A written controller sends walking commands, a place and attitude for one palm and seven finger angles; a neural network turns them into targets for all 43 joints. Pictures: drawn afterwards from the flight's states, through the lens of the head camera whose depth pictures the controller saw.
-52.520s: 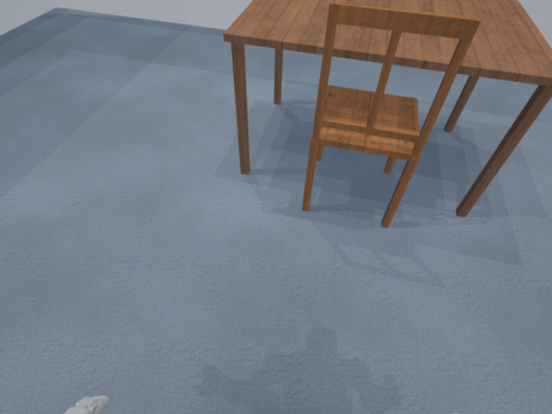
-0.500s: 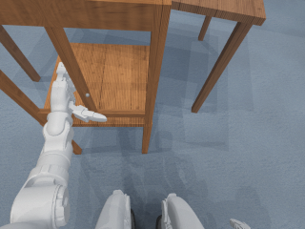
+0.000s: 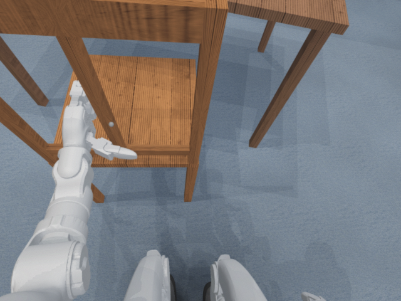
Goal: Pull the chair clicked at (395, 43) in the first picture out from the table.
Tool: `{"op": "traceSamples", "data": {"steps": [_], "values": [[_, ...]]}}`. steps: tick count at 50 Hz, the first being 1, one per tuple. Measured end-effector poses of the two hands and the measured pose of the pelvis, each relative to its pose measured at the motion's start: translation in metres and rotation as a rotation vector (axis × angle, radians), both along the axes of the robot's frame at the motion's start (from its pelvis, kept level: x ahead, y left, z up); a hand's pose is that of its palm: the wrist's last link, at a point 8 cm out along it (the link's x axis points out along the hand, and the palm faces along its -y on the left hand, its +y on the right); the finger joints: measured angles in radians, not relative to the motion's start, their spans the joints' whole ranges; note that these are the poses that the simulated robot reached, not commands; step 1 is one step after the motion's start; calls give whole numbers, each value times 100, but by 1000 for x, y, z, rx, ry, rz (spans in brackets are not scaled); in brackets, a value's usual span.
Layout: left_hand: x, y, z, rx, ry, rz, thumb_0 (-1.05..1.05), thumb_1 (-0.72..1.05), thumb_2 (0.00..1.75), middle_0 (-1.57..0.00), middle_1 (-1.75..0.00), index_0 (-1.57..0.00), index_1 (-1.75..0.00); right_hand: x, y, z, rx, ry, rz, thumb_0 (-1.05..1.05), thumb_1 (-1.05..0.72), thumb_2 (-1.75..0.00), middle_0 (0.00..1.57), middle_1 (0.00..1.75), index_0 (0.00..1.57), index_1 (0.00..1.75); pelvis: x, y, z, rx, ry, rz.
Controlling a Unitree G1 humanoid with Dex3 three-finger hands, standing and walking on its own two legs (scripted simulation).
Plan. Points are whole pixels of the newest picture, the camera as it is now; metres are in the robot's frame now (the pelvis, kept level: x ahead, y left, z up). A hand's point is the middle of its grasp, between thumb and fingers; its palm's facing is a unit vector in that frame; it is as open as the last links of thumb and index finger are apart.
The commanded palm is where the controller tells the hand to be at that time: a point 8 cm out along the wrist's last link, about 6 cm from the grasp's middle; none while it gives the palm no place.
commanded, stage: hook a spindle and tug to test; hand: left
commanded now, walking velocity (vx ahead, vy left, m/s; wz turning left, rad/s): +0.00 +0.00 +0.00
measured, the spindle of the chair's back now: (101, 108) +0.48 +0.18 +0.04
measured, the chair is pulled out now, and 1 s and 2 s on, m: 0.22 0.22 0.28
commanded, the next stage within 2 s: step backward, pulling the chair out in 1.50 s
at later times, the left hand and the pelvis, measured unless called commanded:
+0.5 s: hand (116, 124) +0.45 +0.15 +0.02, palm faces +0.02 -1.00 -0.02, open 13.1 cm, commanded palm +0.43 +0.19 +0.03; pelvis +0.00 +0.00 +0.00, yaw +0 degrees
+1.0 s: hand (116, 124) +0.46 +0.15 +0.02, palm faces +0.03 -1.00 -0.01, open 5.1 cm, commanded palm +0.42 +0.19 +0.03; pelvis +0.00 +0.00 +0.00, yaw +0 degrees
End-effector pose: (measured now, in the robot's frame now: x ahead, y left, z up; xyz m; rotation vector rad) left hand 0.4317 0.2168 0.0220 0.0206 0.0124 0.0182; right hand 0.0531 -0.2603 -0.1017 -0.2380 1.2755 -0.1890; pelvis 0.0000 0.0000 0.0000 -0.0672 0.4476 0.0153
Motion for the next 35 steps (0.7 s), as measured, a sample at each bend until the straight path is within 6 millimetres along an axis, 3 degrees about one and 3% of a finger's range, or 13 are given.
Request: {"op": "traceSamples", "data": {"steps": [8,20,29,35], "values": [[-1,0,0,-2,0,-6,-2,-50,30,-10,-18,-10,-19,9,2,0,2,-14,10,0,-91,-90,20,30,20,30,1,2,0,-3,1,2],[0,-10,-1,0,-1,-4,-2,-47,31,-27,-72,-27,-72,8,5,-2,11,-12,8,0,-91,-90,20,30,20,30,1,3,0,-2,1,2],[0,-9,1,4,0,5,-1,-15,45,-42,-119,-41,-119,0,5,-3,21,11,-5,0,-91,-90,20,30,20,30,0,1,0,1,-1,-1],[3,-9,0,4,3,6,-1,15,58,-48,-136,-47,-137,-4,2,-3,14,23,-6,0,-91,-90,20,30,20,30,0,0,0,1,3,2]]}}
